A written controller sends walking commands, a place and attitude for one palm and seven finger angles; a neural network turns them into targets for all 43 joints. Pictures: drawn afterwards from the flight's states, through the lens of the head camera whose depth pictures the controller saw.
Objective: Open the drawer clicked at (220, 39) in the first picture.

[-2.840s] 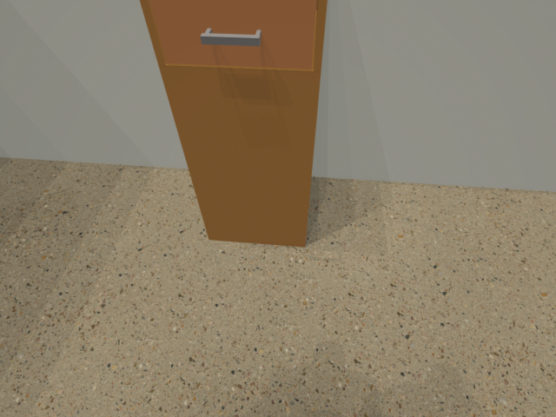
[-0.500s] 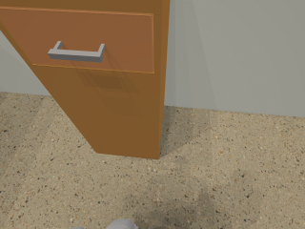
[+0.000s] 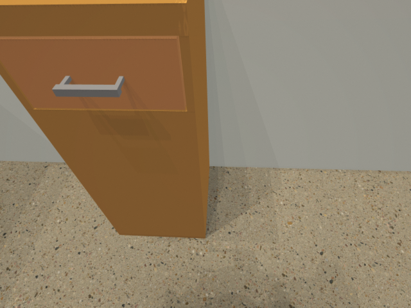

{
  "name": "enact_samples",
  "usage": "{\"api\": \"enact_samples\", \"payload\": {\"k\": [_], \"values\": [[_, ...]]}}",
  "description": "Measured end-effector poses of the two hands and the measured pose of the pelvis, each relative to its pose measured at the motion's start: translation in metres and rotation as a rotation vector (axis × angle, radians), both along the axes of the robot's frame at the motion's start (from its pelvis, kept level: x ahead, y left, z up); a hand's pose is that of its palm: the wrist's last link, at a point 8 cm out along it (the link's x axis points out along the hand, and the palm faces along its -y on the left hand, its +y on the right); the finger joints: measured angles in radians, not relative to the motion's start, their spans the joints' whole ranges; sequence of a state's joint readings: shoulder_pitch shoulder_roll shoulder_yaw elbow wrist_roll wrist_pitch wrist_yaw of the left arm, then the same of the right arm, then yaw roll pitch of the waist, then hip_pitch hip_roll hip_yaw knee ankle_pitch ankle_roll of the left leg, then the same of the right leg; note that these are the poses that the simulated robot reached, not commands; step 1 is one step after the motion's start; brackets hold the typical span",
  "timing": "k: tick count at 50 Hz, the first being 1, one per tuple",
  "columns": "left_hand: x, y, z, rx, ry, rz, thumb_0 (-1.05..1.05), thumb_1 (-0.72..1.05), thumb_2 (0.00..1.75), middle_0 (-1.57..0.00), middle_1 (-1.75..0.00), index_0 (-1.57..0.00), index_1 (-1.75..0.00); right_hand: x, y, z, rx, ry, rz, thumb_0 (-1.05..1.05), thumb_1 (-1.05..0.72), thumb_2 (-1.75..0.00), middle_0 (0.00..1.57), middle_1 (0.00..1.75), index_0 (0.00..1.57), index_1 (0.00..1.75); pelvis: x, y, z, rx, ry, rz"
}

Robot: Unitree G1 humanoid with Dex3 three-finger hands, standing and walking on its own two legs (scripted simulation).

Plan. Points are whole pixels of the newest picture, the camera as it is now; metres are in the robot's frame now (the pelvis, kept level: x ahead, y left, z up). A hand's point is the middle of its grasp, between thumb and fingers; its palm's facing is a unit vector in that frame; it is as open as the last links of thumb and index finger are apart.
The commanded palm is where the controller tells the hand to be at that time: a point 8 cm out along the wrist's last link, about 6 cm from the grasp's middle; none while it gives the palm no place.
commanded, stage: come to a stop and stand still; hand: left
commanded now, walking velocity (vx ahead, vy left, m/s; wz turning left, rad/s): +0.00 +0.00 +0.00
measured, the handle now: (90, 85) +0.52 +0.27 +0.17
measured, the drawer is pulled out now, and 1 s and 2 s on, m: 0.00 0.00 0.00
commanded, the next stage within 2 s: look again from close up in 0.40 s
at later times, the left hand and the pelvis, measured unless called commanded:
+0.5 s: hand out of the picture +0.00 +0.17 -0.15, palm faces +0.01 -0.98 -0.21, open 7.4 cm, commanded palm none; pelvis -0.01 -0.01 +0.02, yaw +0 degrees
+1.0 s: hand out of the picture +0.02 +0.17 -0.15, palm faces +0.02 -0.98 -0.21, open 7.4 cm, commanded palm none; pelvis +0.02 -0.01 +0.02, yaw -1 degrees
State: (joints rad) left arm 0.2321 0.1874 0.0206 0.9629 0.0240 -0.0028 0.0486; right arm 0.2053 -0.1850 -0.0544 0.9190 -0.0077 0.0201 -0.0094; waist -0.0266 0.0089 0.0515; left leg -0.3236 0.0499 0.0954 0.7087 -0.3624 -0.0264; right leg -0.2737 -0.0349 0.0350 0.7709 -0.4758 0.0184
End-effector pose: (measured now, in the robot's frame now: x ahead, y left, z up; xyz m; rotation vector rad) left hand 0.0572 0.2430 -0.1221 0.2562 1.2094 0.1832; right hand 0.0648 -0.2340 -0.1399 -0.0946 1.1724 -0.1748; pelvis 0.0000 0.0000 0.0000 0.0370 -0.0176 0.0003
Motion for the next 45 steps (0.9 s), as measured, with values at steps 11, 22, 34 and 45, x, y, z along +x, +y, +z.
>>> {"api": "enact_samples", "payload": {"k": [11, 22, 34, 45], "values": [[-0.034, -0.017, 0.005, -0.052, 0.04, 0.015, 0.01, 0.92, 0.9, -0.2, -0.3, -0.2, -0.3, -0.061, 0.0, 0.007, 0.01, 0.118, 0.012, 0.01, -0.91, -0.9, 0.2, 0.3, 0.2, 0.3, -0.015, -0.008, 0.012, -0.018, 0.006, 0.0], [-0.063, -0.02, 0.003, -0.081, 0.149, 0.047, 0.01, 0.91, 0.9, -0.2, -0.3, -0.2, -0.3, -0.099, 0.004, 0.014, 0.007, 0.261, 0.001, 0.01, -0.91, -0.9, 0.2, 0.3, 0.2, 0.3, -0.009, -0.007, 0.02, -0.026, 0.013, 0.0], [-0.063, -0.025, 0.0, -0.102, 0.184, 0.064, 0.01, 0.91, 0.9, -0.2, -0.3, -0.2, -0.3, -0.063, 0.013, 0.015, 0.008, 0.215, 0.02, 0.01, -0.91, -0.9, 0.2, 0.3, 0.2, 0.3, 0.003, -0.003, 0.022, -0.024, 0.012, -0.004], [-0.051, -0.023, 0.001, -0.093, 0.175, 0.064, 0.0, 0.91, 0.9, -0.2, -0.3, -0.2, -0.3, -0.032, 0.005, 0.017, -0.012, 0.164, 0.025, 0.01, -0.92, -0.9, 0.2, 0.3, 0.2, 0.3, 0.014, -0.004, 0.022, -0.02, 0.009, -0.011]]}}
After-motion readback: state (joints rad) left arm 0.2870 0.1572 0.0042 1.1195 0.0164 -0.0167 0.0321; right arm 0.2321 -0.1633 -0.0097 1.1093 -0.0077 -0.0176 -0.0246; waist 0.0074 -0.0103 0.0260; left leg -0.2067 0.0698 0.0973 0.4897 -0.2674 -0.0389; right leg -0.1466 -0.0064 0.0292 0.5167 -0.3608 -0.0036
